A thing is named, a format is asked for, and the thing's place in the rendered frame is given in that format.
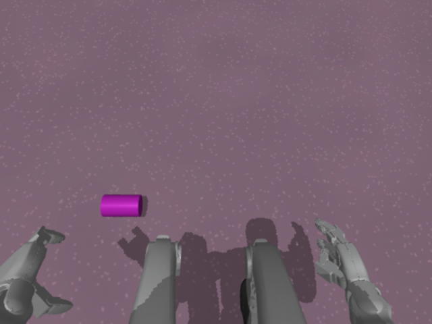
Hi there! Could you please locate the left robot arm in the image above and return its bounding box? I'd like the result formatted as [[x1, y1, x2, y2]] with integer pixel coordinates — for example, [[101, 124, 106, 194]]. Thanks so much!
[[0, 279, 35, 324]]

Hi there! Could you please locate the right robot hand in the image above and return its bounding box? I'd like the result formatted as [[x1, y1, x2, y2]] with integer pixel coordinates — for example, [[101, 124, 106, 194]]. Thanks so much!
[[315, 219, 370, 291]]

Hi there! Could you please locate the left robot hand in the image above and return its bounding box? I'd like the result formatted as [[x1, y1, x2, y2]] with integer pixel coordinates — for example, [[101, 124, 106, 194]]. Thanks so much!
[[0, 226, 73, 319]]

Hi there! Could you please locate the can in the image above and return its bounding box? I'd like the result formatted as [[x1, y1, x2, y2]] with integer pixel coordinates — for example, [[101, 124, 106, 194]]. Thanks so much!
[[101, 194, 142, 217]]

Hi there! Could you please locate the right robot arm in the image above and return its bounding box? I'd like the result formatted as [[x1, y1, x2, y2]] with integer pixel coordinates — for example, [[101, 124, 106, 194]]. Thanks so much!
[[345, 280, 394, 324]]

